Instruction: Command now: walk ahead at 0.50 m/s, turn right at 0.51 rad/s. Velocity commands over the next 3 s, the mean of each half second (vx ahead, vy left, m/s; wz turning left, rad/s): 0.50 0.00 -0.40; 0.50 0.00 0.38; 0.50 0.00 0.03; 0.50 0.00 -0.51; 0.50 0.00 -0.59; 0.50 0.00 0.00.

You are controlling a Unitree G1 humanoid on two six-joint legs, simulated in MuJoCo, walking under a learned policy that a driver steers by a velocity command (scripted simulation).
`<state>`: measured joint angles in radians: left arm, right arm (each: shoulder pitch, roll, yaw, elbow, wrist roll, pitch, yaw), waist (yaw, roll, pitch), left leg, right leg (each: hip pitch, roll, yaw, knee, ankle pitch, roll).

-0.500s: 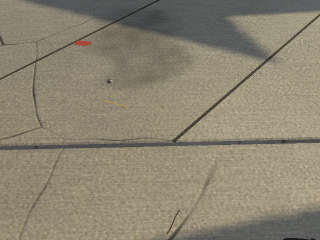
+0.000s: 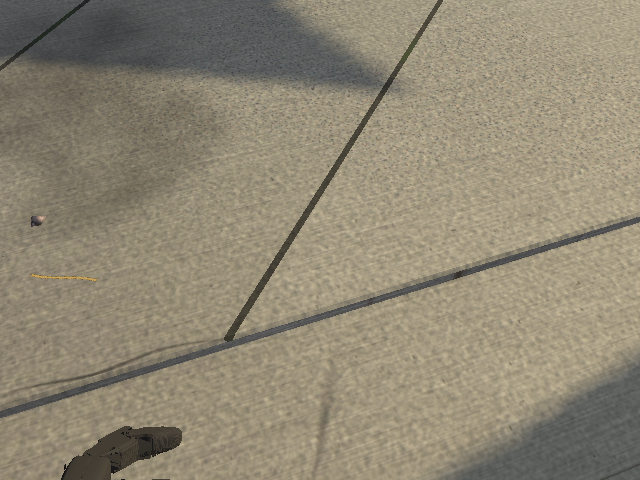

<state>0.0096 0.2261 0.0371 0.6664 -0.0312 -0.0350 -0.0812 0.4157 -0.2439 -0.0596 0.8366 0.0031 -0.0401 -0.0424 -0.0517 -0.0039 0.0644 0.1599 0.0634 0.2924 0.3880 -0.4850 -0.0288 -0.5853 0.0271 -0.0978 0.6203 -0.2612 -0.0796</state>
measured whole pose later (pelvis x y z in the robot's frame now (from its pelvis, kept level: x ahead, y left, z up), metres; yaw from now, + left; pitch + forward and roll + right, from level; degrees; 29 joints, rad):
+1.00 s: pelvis +0.48 -0.04 +0.05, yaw +2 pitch +2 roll -1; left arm 0.12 0.24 0.06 0.67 0.00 -0.11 -0.01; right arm 0.36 -0.30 -0.07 0.74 0.03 -0.04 -0.02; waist -0.03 0.04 -0.01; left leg -0.41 -0.01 -0.09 1.14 -0.41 0.03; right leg -0.32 0.03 -0.02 0.47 -0.19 -0.03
